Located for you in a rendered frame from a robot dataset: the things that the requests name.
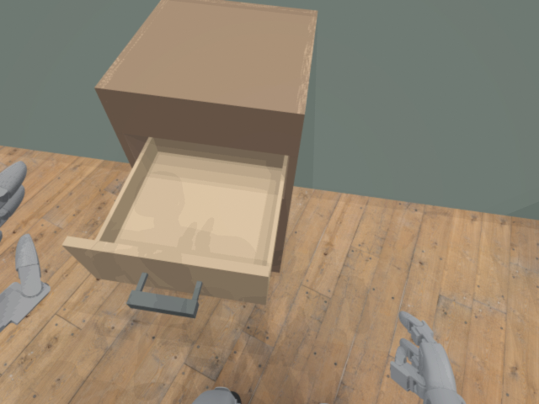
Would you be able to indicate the handle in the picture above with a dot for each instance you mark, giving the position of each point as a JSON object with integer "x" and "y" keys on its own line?
{"x": 163, "y": 303}

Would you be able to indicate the left robot hand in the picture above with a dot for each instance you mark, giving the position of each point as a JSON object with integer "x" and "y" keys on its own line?
{"x": 18, "y": 300}

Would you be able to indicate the right robot hand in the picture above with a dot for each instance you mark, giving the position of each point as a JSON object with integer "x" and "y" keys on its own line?
{"x": 430, "y": 367}

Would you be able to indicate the drawer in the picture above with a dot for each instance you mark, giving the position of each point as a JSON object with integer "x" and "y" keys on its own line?
{"x": 191, "y": 212}

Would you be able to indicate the cabinet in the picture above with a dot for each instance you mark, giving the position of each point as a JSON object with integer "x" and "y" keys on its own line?
{"x": 219, "y": 73}

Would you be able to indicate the left robot shin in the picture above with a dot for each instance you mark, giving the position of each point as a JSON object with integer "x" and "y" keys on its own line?
{"x": 223, "y": 389}

